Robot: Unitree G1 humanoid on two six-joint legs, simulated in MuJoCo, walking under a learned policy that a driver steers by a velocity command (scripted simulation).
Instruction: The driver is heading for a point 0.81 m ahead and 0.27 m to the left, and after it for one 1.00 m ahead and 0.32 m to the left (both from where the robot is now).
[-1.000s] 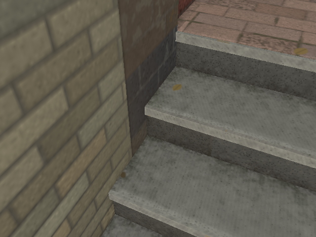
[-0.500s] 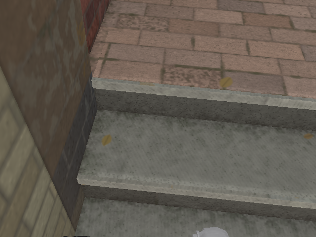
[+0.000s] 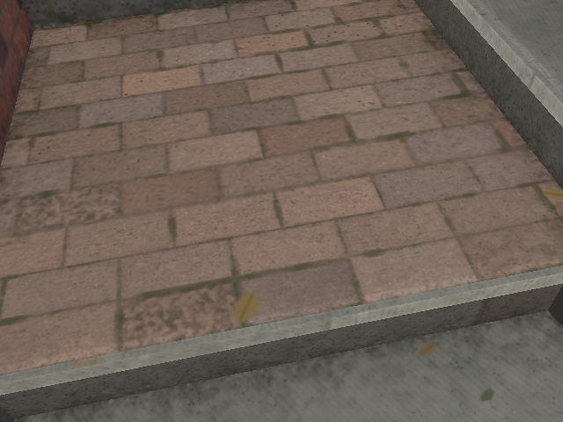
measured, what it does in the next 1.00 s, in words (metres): climbs, turning left: left foot 0.17 m higher, then right foot 0.17 m higher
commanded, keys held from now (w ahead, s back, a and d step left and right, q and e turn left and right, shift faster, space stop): w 0.12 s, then w+q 0.88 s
